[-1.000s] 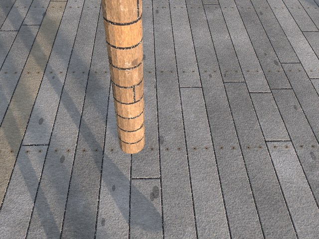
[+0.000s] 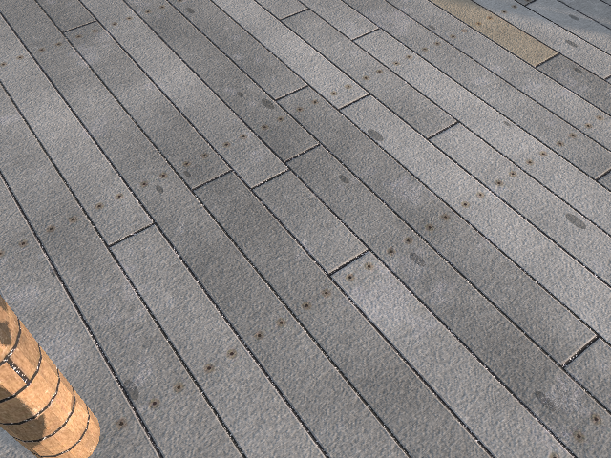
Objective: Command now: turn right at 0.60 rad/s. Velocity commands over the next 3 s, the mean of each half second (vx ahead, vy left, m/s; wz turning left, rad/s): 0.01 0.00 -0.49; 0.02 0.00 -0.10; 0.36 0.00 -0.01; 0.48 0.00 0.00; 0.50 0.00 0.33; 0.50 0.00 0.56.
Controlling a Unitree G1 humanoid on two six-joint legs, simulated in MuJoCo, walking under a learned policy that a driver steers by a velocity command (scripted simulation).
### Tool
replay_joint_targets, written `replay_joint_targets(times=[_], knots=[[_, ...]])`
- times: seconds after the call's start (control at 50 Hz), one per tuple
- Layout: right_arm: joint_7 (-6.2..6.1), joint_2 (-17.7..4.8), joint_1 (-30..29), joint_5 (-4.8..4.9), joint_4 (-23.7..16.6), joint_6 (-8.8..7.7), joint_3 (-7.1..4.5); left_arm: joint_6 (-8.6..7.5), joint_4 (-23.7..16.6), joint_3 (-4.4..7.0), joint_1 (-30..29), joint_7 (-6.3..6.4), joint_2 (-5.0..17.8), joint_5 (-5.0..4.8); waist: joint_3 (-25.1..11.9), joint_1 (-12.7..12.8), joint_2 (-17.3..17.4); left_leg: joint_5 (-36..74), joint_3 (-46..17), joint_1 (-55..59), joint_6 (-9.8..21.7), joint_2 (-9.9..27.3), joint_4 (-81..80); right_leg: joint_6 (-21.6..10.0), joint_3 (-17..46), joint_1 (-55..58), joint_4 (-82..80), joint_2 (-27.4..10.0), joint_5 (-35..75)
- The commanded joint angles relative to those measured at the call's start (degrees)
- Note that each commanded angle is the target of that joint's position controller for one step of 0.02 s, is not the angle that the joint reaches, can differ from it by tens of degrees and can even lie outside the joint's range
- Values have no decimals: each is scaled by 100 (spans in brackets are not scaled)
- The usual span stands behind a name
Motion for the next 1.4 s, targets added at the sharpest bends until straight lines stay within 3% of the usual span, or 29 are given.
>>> replay_joint_targets(times=[0.02, 0.04, 0.06, 0.08, 0.1, 0.12, 0.18, 0.3, 0.42, 0.48, 0.5, 0.52, 0.54, 0.56, 0.66, 0.82, 0.9, 0.96, 1.0, 1.06, 1.12, 1.14, 1.16, 1.18, 1.2, 1.22, 1.26, 1.34, 1.4], knots=[[8, -1142, -137, 142, -246, -62, -340, -91, -382, 214, 236, -77, 545, 15, -812, 161, 1113, 1261, -791, 709, 1080, 1254, -436, -333, -395, 667, -1354, 169, 742], [16, -1004, 0, 173, -157, -71, -313, -95, -289, 265, 448, -58, 604, 34, -812, 227, 916, 916, -566, 415, 799, 1096, -87, -523, -360, 1189, -1884, 285, 1132], [51, -739, 272, 80, -58, -77, -260, -105, -282, 362, 617, -3, 886, 40, -776, 193, 33, 0, -38, -363, 298, 721, 890, -823, 522, 1909, -2344, -219, 2060], [78, -413, 135, -236, -390, -79, -127, -123, -477, 483, 541, 87, 1587, 72, -646, 22, -1877, -2456, 301, -2060, -299, -155, 2591, -1804, 2754, 2373, -2458, -1796, 3610], [21, -719, -422, -141, -495, -114, -229, -259, -509, 407, 665, 40, 1394, 271, -902, 503, -1362, -2748, -683, -2169, -286, -349, 3658, -2429, 3101, 1875, -2628, -2077, 3495], [15, -874, -510, 34, -508, -100, -288, -326, -463, 344, 442, 45, 1239, 287, -736, 390, -932, -2271, -826, -2264, -209, -240, 3986, -2184, 2462, 1768, -2609, -1748, 3256], [-61, -793, -245, -69, -299, -49, -328, -296, -492, 190, -205, 149, 810, 45, -695, 101, -566, -1146, -890, -2178, -234, -207, 3936, -1537, 1839, 1621, -2570, -1057, 2709], [54, -553, -260, 13, -328, -121, -220, -257, -424, 202, -25, 234, 901, 76, -882, 197, -721, -789, -877, -1597, -374, -400, 2485, -1586, 1860, 1757, -2276, -930, 3137], [169, -583, -279, 81, -402, -129, -188, -205, -323, 137, -112, 132, 868, 118, -734, 313, -846, -1038, -782, -574, -226, -426, 1367, -1630, 2292, 1275, -2140, -962, 2858], [236, -444, 43, 21, -337, -217, -151, -215, -268, 28, -307, 125, 642, 42, -700, -7, -675, 337, -732, 460, -6, -411, -474, -1268, 2291, 1010, -1928, -649, 2450], [220, -648, 104, -81, -376, -244, -171, -257, -222, -24, -95, 133, 480, 117, -805, 78, -343, 1187, -1133, 1040, 157, 66, -600, -937, 2125, 716, -1749, -411, 1743], [188, -1070, 63, -156, -461, -235, -234, -313, -174, -55, 314, 116, 357, 250, -922, 430, 727, 2475, -1906, 1373, 589, 916, -486, -597, 1474, 347, -1055, 218, 414], [205, -803, -178, -196, -374, -244, -142, -332, -206, -29, 204, 136, 415, 214, -772, 505, 1365, 2087, -2430, 656, 1298, 1304, -673, -317, 972, 459, -1103, 352, -290], [225, -490, -459, -143, -486, -271, -43, -322, -117, 22, 148, 162, 621, 224, -644, 458, 1105, 1585, -2271, 481, 1328, 1112, -759, -184, 907, 722, -1130, 195, -108], [222, -546, -224, -80, -407, -314, -6, -216, -17, -1, -55, 101, 416, 206, -393, 213, 571, -165, -1342, 267, 460, 173, -570, -352, 960, 1069, -1728, 104, 1186], [217, -409, -49, -45, -407, -273, 60, -338, 216, -6, 58, 124, 306, 190, -422, 88, -82, 145, -1010, 547, 396, -91, -136, -387, 1106, 941, -1870, 19, 1533], [233, -358, -33, -41, -361, -267, 82, -346, 294, -10, 138, 162, 288, 185, -401, 107, -79, 193, -971, 516, 378, -137, -120, -382, 1121, 1003, -1861, 5, 1599], [200, -458, 68, -1, -281, -227, 56, -332, 375, -6, 307, 208, 291, 148, -272, 117, 130, -1823, -1034, 341, 543, -231, -284, -492, 841, 735, -1704, 271, -411], [162, -621, 283, 67, -211, -252, 14, -437, 290, -29, 289, 204, 194, 112, 161, 71, 488, -3072, -1765, 205, 898, 188, -677, -523, 574, 120, -1305, 364, -1040], [121, -865, 658, 134, -59, -332, -63, -716, 190, -42, 124, 121, 84, -10, 514, 30, 966, -3629, -3207, 383, 1489, 1239, -1444, -533, 123, -529, -469, 224, -329], [174, -816, 224, 175, -151, -306, -33, -888, 376, -21, 598, 6, 53, -14, 365, 392, 898, -2582, -2386, -374, 1172, 828, -1196, -770, 9, 978, -1504, 198, 17], [186, -637, 15, 167, -231, -307, 17, -901, 569, 49, 1048, -9, 186, 13, 179, 586, 682, -2029, -1843, -828, 905, 425, -713, -823, 267, 1848, -1728, 149, 356], [186, -285, -261, 150, -418, -369, 127, -920, 701, 160, 1606, 4, 554, 19, 98, 763, -230, -1355, -927, -1467, 492, -262, 684, -1180, 1577, 2350, -2392, -508, -471], [159, -306, -321, 176, -613, -499, 122, -936, 738, 294, 2003, -59, 1059, 26, -34, 846, -1502, -1350, -423, -2296, 243, -726, 2275, -1866, 3530, 2961, -3148, -1536, -501], [155, -625, -316, 243, -615, -584, 19, -974, 708, 205, 2047, -61, 799, 93, 45, 828, -1224, -2193, -883, -3096, 278, -606, 3393, -2185, 4080, 3242, -3235, -1891, 13], [201, -664, -102, 290, -530, -632, -7, -1005, 676, 131, 1917, -45, 586, 106, 50, 653, -769, -1928, -1061, -3444, 413, -382, 3932, -2084, 3622, 3448, -3065, -1827, 381], [284, -517, -121, 201, -439, -660, 17, -958, 616, 47, 1685, -30, 388, 111, 21, 545, -160, -1039, -949, -3724, 558, -59, 3926, -1729, 2673, 3521, -3178, -1505, 901], [488, -219, -482, 125, -520, -620, 102, -813, 679, -52, 1636, 24, 230, 59, 111, 518, -370, -143, -480, -2990, 270, 12, 2755, -1477, 1317, 2724, -3509, -998, 2328], [541, -47, -973, 135, -696, -650, 212, -789, 723, 15, 1589, 111, 618, 55, 249, 596, -487, 769, -334, -2125, 112, -129, 1348, -1439, 868, 1996, -3684, -888, 2277]])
